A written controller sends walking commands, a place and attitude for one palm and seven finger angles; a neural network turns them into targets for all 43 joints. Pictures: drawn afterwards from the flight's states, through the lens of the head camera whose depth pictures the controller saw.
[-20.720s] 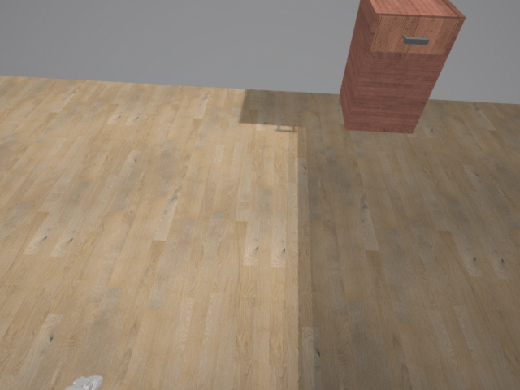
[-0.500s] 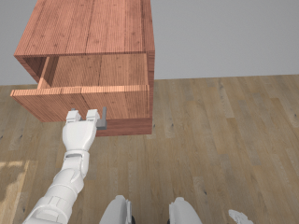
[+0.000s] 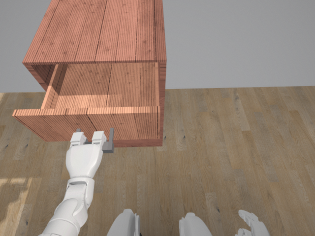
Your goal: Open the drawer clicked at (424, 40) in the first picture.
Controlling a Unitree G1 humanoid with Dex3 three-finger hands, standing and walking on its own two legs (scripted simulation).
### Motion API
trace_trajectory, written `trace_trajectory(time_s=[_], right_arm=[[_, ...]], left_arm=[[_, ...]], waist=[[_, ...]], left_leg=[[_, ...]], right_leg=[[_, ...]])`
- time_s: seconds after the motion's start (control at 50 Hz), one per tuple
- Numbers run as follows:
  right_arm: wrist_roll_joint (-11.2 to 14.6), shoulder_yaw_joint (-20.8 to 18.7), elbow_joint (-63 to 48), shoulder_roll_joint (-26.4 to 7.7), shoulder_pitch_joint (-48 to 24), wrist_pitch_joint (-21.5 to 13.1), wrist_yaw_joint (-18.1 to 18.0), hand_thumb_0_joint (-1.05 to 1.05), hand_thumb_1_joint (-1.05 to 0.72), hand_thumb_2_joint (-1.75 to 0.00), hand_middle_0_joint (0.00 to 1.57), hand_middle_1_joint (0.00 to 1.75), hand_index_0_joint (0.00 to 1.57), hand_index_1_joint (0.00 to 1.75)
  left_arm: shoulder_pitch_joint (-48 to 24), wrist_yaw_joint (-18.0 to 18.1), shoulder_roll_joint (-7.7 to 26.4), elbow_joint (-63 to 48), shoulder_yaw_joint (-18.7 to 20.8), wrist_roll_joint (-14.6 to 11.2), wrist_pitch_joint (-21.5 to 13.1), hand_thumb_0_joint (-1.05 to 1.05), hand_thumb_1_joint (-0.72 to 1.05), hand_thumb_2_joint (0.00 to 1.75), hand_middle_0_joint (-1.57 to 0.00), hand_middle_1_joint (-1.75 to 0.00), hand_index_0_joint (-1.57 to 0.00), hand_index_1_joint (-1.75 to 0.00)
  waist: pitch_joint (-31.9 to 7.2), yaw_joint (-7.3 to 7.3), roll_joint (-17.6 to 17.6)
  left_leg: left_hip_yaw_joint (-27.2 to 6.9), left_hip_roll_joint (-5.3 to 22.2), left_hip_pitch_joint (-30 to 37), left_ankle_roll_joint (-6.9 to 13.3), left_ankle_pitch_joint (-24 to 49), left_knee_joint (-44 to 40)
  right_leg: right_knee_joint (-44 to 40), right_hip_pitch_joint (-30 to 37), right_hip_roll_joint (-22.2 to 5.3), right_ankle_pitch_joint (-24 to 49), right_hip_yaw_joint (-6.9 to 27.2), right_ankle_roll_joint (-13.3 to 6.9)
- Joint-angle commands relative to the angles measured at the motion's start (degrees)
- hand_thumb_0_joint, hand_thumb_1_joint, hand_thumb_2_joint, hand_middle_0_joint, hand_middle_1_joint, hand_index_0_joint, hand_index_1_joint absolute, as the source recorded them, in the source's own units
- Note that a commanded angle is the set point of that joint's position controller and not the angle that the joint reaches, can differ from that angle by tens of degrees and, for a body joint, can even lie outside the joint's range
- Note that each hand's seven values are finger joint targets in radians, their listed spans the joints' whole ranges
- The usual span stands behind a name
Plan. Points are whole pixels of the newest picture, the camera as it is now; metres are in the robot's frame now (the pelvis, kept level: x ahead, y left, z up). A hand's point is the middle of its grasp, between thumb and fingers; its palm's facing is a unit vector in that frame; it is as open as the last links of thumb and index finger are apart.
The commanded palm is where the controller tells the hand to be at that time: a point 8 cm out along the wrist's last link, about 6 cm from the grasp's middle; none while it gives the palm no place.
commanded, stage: pull the drawer open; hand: left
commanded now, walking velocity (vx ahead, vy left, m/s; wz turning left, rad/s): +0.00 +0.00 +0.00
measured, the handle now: (93, 139) +0.38 +0.20 -0.06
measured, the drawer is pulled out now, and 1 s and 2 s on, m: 0.18 0.27 0.30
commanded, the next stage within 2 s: open the thumb to release the handle in 1.52 s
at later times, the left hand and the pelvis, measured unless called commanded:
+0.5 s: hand (90, 178) +0.27 +0.20 -0.08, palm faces -0.04 -0.06 -1.00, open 6.2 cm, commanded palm +0.24 +0.20 -0.03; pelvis +0.00 +0.00 +0.00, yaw +0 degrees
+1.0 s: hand (87, 195) +0.23 +0.19 -0.08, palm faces -0.06 -0.07 -1.00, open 6.2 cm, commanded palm +0.19 +0.19 -0.03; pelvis -0.01 -0.01 -0.01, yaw +0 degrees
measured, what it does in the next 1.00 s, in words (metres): stands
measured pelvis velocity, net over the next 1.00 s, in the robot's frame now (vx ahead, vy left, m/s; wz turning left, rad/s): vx -0.01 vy -0.01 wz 0.00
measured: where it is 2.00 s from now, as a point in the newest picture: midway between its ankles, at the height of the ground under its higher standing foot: outside the picture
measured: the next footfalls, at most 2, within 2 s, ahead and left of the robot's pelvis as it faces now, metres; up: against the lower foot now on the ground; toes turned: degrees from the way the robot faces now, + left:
none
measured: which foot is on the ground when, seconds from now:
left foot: down 0.00-1.00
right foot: down 0.00-1.00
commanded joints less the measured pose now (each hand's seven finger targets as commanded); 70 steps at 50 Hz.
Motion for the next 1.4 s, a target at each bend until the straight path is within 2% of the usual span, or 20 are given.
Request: trace_trajectory(time_s=[0.0,0.06,0.1,0.16,0.22,0.28,0.32,0.48,0.56,0.6,0.66,0.74,0.82,0.86,0.92,0.98,1.08,1.24,1.28,1.38], right_arm=[[-0.2,-2.2,-6.5,-7.2,0.8,-1.7,-0.5,0.0,-0.9,-0.9,0.2,0.3,0.2,0.3],[-0.3,-2.1,-6.9,-7.2,0.4,-1.8,-0.5,0.0,-0.9,-0.9,0.2,0.3,0.2,0.3],[-0.2,-2.1,-7.0,-7.1,0.0,-1.8,-0.5,0.0,-0.9,-0.9,0.2,0.3,0.2,0.3],[-0.3,-1.9,-7.4,-7.1,-0.3,-2.0,-0.5,0.0,-0.9,-0.9,0.2,0.3,0.2,0.3],[-0.3,-1.8,-7.6,-7.1,-1.2,-1.8,-0.4,0.0,-0.9,-0.9,0.2,0.3,0.2,0.3],[-0.3,-1.7,-8.1,-7.0,-1.7,-1.8,-0.4,0.0,-0.9,-0.9,0.2,0.3,0.2,0.3],[-0.4,-1.7,-8.3,-7.0,-2.1,-1.7,-0.3,0.0,-0.9,-0.9,0.2,0.3,0.2,0.3],[-0.4,-1.3,-8.7,-6.9,-3.0,-1.9,-0.4,0.0,-0.9,-0.9,0.2,0.3,0.2,0.3],[-0.4,-1.3,-9.6,-6.7,-3.2,-2.2,-0.3,0.0,-0.9,-0.9,0.2,0.3,0.2,0.3],[-0.5,-1.1,-9.8,-6.5,-3.4,-2.2,-0.2,0.0,-0.9,-0.9,0.2,0.3,0.2,0.3],[-0.6,-1.1,-10.1,-6.5,-3.7,-2.4,-0.2,0.0,-0.9,-0.9,0.2,0.3,0.2,0.3],[-0.7,-1.0,-10.5,-6.4,-4.4,-2.5,-0.1,0.0,-0.9,-0.9,0.2,0.3,0.2,0.3],[-0.8,-0.8,-10.9,-6.4,-5.2,-2.5,-0.1,0.0,-0.9,-0.9,0.2,0.3,0.2,0.3],[-0.8,-0.7,-11.2,-6.4,-5.2,-2.7,-0.1,0.0,-0.9,-0.9,0.2,0.3,0.2,0.3],[-0.8,-0.6,-11.6,-6.3,-5.6,-2.7,-0.1,0.0,-0.9,-0.9,0.2,0.3,0.2,0.3],[-0.8,-0.3,-11.9,-6.2,-5.8,-2.9,-0.1,0.0,-0.9,-0.9,0.2,0.3,0.2,0.3],[-1.0,-0.2,-12.7,-6.1,-6.2,-3.3,-0.1,0.0,-0.9,-0.9,0.2,0.3,0.2,0.3],[-1.2,0.2,-13.5,-5.8,-6.2,-3.7,0.0,0.0,-0.9,-0.9,0.2,0.3,0.2,0.3],[-1.3,0.4,-13.8,-5.8,-7.0,-3.7,0.1,0.0,-0.9,-0.9,0.2,0.3,0.2,0.3],[-1.5,0.6,-14.6,-5.8,-7.0,-3.8,0.4,0.0,-0.9,-0.9,0.2,0.3,0.2,0.3]], left_arm=[[1.0,2.8,6.2,-10.2,3.3,-0.7,-0.1,0.0,0.9,0.9,-0.4,-1.35,-0.4,-1.35],[2.8,3.0,6.8,-12.0,4.0,-0.7,0.0,0.0,0.9,0.9,-0.4,-1.35,-0.4,-1.35],[3.9,3.0,6.1,-12.5,3.4,-0.8,0.0,0.0,0.9,0.9,-0.4,-1.35,-0.4,-1.35],[6.2,3.1,7.4,-13.0,4.9,-1.0,0.0,0.0,0.9,0.9,-0.4,-1.35,-0.4,-1.35],[6.2,3.5,6.3,-14.9,3.5,-0.5,-0.2,0.0,0.9,0.9,-0.4,-1.35,-0.4,-1.35],[9.3,3.8,7.0,-15.4,4.7,-0.5,-0.1,0.0,0.9,0.9,-0.4,-1.35,-0.4,-1.35],[8.8,3.8,5.5,-16.2,2.9,-0.3,0.0,0.0,0.9,0.9,-0.4,-1.35,-0.4,-1.35],[11.0,3.9,6.0,-17.5,3.3,-0.5,0.5,0.0,0.9,0.9,-0.4,-1.35,-0.4,-1.35],[16.3,3.9,6.7,-19.5,4.4,-0.9,0.2,0.0,0.9,0.9,-0.4,-1.35,-0.4,-1.35],[17.0,3.8,5.3,-20.4,2.9,-0.9,0.2,0.0,0.9,0.9,-0.4,-1.35,-0.4,-1.35],[19.5,4.0,6.7,-21.7,4.6,-1.0,-0.2,0.0,0.9,0.9,-0.4,-1.35,-0.4,-1.35],[19.4,4.1,5.2,-22.2,3.0,-0.5,-0.3,0.0,0.9,0.9,-0.4,-1.35,-0.4,-1.35],[20.8,4.4,5.8,-24.7,3.1,-0.3,-0.5,0.0,0.9,0.9,-0.4,-1.35,-0.4,-1.35],[22.6,4.1,5.0,-24.5,2.6,-0.6,-0.2,0.0,0.9,0.9,-0.4,-1.35,-0.4,-1.35],[23.7,4.0,5.2,-26.2,2.5,-0.7,-0.7,0.0,0.9,0.9,-0.4,-1.35,-0.4,-1.35],[24.9,3.5,4.4,-26.0,1.5,-0.9,-0.6,0.0,0.9,0.9,-0.4,-1.35,-0.4,-1.35],[27.7,3.3,4.7,-28.3,1.7,-0.8,-1.5,0.0,0.9,0.9,-0.4,-1.35,-0.4,-1.35],[32.7,2.9,6.0,-30.0,3.4,-1.1,-3.2,0.0,0.9,0.9,-0.4,-1.35,-0.4,-1.35],[33.7,3.0,6.9,-30.9,4.2,-0.9,-3.7,0.0,0.9,0.9,-0.4,-1.35,-0.4,-1.35],[36.2,2.6,6.3,-32.4,3.6,-1.2,-4.3,0.0,0.9,0.9,-0.4,-1.35,-0.4,-1.35]], waist=[[-20.6,1.64,-2.2],[-20.8,2.17,-1.4],[-20.2,1.82,-2.4],[-19.7,2.28,-2.9],[-19.9,2.1,-1.9],[-20.3,2.96,-2.0],[-19.2,2.14,-2.0],[-18.4,2.41,-2.4],[-18.9,3.63,-2.0],[-18.1,3.12,-2.1],[-18.2,3.76,-2.2],[-16.2,2.93,-2.1],[-18.0,3.48,-0.8],[-16.8,3.23,-1.6],[-17.5,3.52,-1.9],[-15.8,3.12,-3.3],[-17.0,3.77,-2.3],[-15.1,4.11,-3.6],[-15.8,4.67,-2.5],[-15.6,4.62,-2.2]], left_leg=[[-0.8,-3.6,19.0,1.2,25.9,-5.4],[-1.1,-3.7,19.2,1.1,26.5,-5.6],[-0.9,-3.6,19.0,1.1,25.8,-5.3],[-0.9,-3.8,17.8,1.1,25.0,-5.2],[-0.9,-3.7,18.6,1.0,24.7,-5.2],[-0.8,-3.8,18.5,0.9,25.0,-5.0],[-1.0,-3.8,18.7,1.0,24.2,-5.0],[-1.3,-3.7,18.3,1.0,22.2,-5.2],[-1.3,-3.7,18.5,0.8,23.5,-5.2],[-1.3,-3.7,18.3,0.9,23.0,-5.1],[-1.3,-3.7,17.7,0.8,23.0,-4.8],[-1.5,-3.7,17.3,0.8,20.6,-4.7],[-1.5,-3.7,18.2,0.8,21.0,-4.4],[-1.9,-3.6,17.8,0.8,20.7,-4.5],[-1.7,-3.8,17.8,0.9,20.3,-4.1],[-1.9,-3.8,16.7,1.0,18.8,-4.2],[-1.7,-3.9,16.8,1.0,19.2,-3.4],[-1.6,-4.2,13.8,1.0,17.4,-2.1],[-1.6,-4.3,13.8,0.9,17.6,-1.8],[-1.6,-4.4,13.5,1.0,17.3,-1.2]], right_leg=[[-8.0,12.2,2.1,30.9,-0.5,-2.0],[-7.6,12.4,2.1,31.3,-0.5,-2.1],[-7.8,12.3,2.0,31.4,-0.4,-2.0],[-7.6,13.0,2.1,31.6,-0.2,-2.1],[-7.4,11.7,2.0,30.2,-0.4,-2.0],[-7.0,12.1,2.0,30.4,-0.2,-2.1],[-7.3,11.0,2.0,29.3,-0.4,-2.1],[-7.4,10.0,2.1,26.1,-0.6,-2.1],[-7.0,11.6,2.2,28.3,-0.2,-2.4],[-7.0,11.2,2.1,28.1,-0.3,-2.4],[-6.7,11.6,2.1,28.6,-0.1,-2.5],[-6.9,9.2,2.1,25.1,-0.3,-2.4],[-6.1,8.5,2.1,24.5,-0.3,-2.5],[-6.3,8.4,2.1,24.0,-0.5,-2.6],[-6.0,8.1,2.0,23.7,-0.3,-2.5],[-6.4,7.8,1.9,22.2,-0.4,-2.4],[-5.7,7.5,1.9,22.8,0.0,-2.5],[-5.1,7.8,1.7,23.3,0.7,-2.5],[-4.5,7.2,1.7,23.3,1.1,-2.6],[-4.0,6.2,1.6,22.4,0.9,-2.6]])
